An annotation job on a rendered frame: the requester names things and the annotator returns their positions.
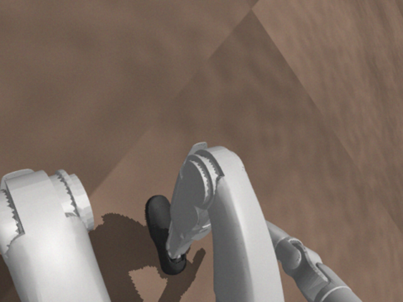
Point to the right robot foot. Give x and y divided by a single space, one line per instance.
157 211

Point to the right robot hand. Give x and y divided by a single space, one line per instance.
276 234

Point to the right robot arm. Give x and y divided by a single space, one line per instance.
316 281

